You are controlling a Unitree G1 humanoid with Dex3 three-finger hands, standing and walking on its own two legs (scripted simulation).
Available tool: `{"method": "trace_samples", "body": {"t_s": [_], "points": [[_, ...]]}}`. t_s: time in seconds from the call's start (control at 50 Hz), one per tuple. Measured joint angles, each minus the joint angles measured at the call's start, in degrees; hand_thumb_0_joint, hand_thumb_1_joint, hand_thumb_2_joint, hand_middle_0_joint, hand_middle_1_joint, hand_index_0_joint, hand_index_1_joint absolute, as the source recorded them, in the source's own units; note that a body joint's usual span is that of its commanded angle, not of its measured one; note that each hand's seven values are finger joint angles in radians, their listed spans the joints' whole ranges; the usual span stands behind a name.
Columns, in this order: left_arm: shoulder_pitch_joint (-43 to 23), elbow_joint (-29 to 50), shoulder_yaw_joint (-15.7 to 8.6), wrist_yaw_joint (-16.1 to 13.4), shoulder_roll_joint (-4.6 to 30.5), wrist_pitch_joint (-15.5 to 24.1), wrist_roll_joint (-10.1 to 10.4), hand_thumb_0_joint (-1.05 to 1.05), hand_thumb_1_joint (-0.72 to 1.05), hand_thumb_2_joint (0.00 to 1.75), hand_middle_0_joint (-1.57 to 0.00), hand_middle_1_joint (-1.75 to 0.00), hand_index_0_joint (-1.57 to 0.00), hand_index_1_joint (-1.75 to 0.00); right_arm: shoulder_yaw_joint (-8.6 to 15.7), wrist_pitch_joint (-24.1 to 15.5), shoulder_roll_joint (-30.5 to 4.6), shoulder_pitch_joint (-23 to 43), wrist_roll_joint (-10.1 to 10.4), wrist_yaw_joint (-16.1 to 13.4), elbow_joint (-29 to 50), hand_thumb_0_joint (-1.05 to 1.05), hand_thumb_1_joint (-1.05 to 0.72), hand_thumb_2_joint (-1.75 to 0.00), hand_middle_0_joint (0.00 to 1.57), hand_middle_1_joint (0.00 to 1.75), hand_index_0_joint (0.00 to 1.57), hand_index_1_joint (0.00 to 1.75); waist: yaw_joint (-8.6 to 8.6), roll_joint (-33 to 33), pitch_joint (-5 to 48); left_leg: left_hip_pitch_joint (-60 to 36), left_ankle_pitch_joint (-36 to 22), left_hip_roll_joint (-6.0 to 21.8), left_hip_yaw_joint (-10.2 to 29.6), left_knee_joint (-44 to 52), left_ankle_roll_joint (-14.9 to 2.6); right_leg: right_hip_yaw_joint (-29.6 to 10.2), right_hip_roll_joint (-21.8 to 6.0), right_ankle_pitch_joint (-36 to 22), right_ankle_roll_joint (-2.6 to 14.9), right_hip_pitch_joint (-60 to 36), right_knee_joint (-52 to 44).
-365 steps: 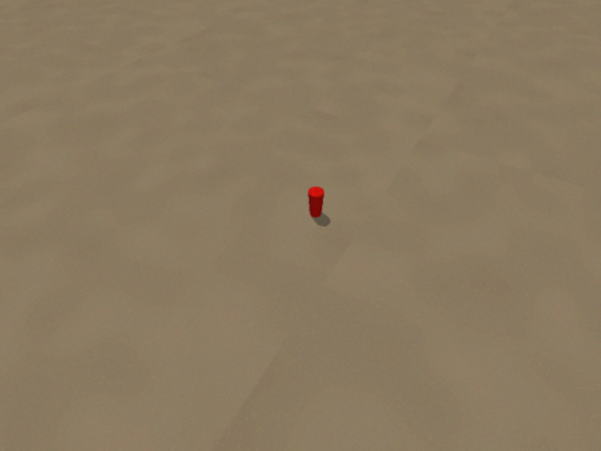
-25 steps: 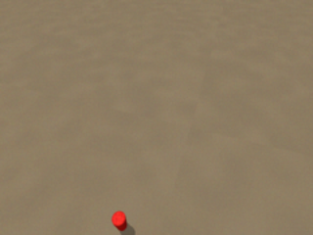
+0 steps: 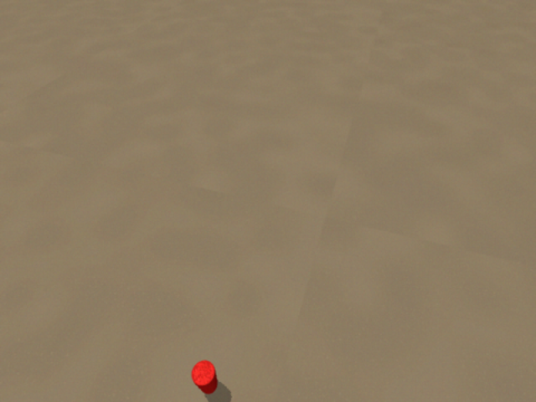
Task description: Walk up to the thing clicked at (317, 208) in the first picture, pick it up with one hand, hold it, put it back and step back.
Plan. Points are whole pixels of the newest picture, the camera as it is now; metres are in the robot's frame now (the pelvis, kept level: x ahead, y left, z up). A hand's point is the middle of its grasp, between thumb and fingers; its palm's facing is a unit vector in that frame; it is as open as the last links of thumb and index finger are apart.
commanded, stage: go down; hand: left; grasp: from the side
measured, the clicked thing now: (206, 379) +0.38 +0.23 -0.71
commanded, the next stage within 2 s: none
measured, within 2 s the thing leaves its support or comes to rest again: neither
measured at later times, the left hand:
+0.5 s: hand out of the picture +0.14 +0.27 -0.18, palm faces +0.03 -0.93 -0.36, open 14.8 cm
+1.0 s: hand out of the picture +0.12 +0.29 -0.20, palm faces +0.06 -0.93 -0.35, open 17.2 cm
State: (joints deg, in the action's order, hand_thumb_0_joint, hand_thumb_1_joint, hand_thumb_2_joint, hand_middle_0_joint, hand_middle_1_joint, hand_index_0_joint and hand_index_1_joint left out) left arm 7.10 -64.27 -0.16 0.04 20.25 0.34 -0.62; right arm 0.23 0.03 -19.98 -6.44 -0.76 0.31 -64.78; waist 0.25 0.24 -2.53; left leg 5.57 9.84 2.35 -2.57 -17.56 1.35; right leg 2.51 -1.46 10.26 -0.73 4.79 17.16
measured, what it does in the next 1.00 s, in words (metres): lowers itself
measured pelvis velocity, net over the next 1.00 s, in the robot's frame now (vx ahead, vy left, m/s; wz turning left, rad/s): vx -0.02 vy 0.01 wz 0.01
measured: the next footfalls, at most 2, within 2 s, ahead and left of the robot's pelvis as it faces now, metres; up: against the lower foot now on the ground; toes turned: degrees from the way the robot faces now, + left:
none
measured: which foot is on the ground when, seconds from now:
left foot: down 0.00-1.00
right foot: down 0.00-1.00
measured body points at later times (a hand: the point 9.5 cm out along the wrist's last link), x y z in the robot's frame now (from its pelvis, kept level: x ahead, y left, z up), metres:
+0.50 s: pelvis -0.01 +0.01 -0.04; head +0.05 +0.02 +0.41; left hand +0.14 +0.32 -0.15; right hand +0.10 -0.25 -0.14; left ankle +0.00 +0.13 -0.75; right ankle -0.01 -0.12 -0.75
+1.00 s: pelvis -0.02 +0.01 -0.09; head +0.05 +0.03 +0.36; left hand +0.12 +0.33 -0.18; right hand +0.15 -0.24 -0.16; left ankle +0.00 +0.13 -0.75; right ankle -0.01 -0.12 -0.75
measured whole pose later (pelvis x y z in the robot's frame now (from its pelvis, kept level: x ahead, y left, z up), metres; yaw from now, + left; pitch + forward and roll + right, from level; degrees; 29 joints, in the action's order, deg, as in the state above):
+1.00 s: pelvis -0.02 +0.01 -0.09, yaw +1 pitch +15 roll -3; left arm 16.8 -23.3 -13.4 4.0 20.2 -14.9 -2.4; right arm 0.5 -10.6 -13.0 -13.3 -0.1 -5.0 -32.3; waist 2.3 0.6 6.9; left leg 49.7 28.7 3.5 0.9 -63.3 0.4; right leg 3.8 -1.9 28.1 -1.1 46.6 59.9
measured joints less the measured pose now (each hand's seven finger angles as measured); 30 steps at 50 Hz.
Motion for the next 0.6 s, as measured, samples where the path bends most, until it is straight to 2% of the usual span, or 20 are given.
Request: {"method": "trace_samples", "body": {"t_s": [0.04, 0.08, 0.12, 0.18, 0.26, 0.34, 0.42, 0.6], "points": [[0.0, 0.0, 0.0, 0.0, 0.0, 0.0, 0.0, 0.01, 0.91, 0.90, -0.20, -0.29, -0.20, -0.29, 0.0, 0.0, 0.0, 0.0, 0.0, 0.0, 0.0, 0.01, -0.90, -0.90, 0.20, 0.29, 0.20, 0.30, 0.00, 0.0, 0.0, 0.0, 0.0, 0.0, 0.0, 0.0, -0.01, 0.0, 0.0, 0.0, -0.01, 0.0, 0.0], [0.1, 3.0, -1.0, -0.6, -0.7, 0.1, 1.2, 0.01, 0.89, 0.88, -0.20, -0.28, -0.20, -0.28, -0.1, -0.4, 0.2, -2.0, 1.7, -1.1, 5.0, 0.01, -0.92, -0.90, 0.20, 0.29, 0.20, 0.30, 0.28, 0.2, 0.2, 2.9, 0.7, -0.1, 0.4, -2.3, -0.22, 0.3, -0.2, 0.8, 0.00, 2.7, 2.3], [-2.9, 3.1, -2.8, -0.8, -1.5, 1.1, 1.1, 0.01, 0.84, 0.83, -0.18, -0.27, -0.17, -0.26, 0.0, -1.5, 0.9, -3.6, 2.8, -1.9, 9.7, 0.01, -0.94, -0.91, 0.20, 0.29, 0.20, 0.30, 0.28, 0.3, -0.4, 6.1, 1.5, -0.2, 0.9, -5.1, -0.36, 0.7, -0.4, 1.8, 0.05, 5.7, 5.0], [-8.2, 1.8, -5.8, 0.3, -1.4, 1.0, -1.0, 0.01, 0.72, 0.75, -0.13, -0.30, -0.13, -0.29, 0.5, -2.0, 2.9, -4.6, 2.7, -2.4, 14.4, 0.01, -0.98, -0.91, 0.20, 0.29, 0.20, 0.30, 0.45, -0.3, -0.2, 11.6, 2.8, -0.1, 1.1, -9.5, -0.29, 0.7, -0.4, 3.2, 0.20, 11.2, 9.5], [-9.5, 4.9, -8.8, 1.2, -0.7, -0.3, -3.5, 0.01, 0.52, 0.67, -0.08, -0.37, -0.09, -0.35, 1.1, -2.3, 5.5, -6.2, 2.1, -2.2, 18.7, 0.01, -0.98, -0.92, 0.20, 0.29, 0.20, 0.30, 0.99, -0.9, 1.0, 16.2, 4.7, 0.2, 0.6, -13.9, -0.27, 0.1, -0.3, 4.9, 0.29, 16.2, 14.0], [-7.5, 9.3, -9.7, 1.1, -0.9, -3.8, -4.5, 0.01, 0.31, 0.58, -0.05, -0.38, -0.06, -0.35, 1.1, -2.4, 6.6, -8.0, 2.3, -2.0, 21.7, 0.01, -0.96, -0.91, 0.20, 0.29, 0.20, 0.30, 1.70, -0.6, 2.3, 18.2, 6.0, 0.3, 0.5, -16.2, -0.45, -0.1, -0.3, 5.8, 0.09, 18.0, 15.7], [-5.1, 12.8, -10.1, 1.1, -1.0, -6.8, -4.4, 0.01, 0.08, 0.47, -0.03, -0.34, -0.05, -0.32, 1.0, -3.3, 6.5, -8.8, 2.1, -1.8, 24.2, 0.01, -0.92, -0.90, 0.20, 0.30, 0.20, 0.30, 2.04, -0.2, 3.5, 21.3, 8.0, 0.4, 0.5, -19.9, -0.66, -0.3, -0.4, 7.5, -0.16, 20.8, 19.0], [0.9, 23.5, -11.0, 1.8, -1.5, -9.4, -3.9, 0.00, -0.31, 0.33, -0.05, -0.30, -0.06, -0.30, 1.7, -6.5, 5.6, -8.2, 1.5, -2.5, 27.6, 0.01, -0.87, -0.89, 0.20, 0.30, 0.20, 0.30, 1.75, 0.1, 6.0, 30.2, 13.1, 0.5, 1.4, -31.1, -0.97, 0.1, -0.6, 12.3, -0.52, 29.1, 29.3]]}}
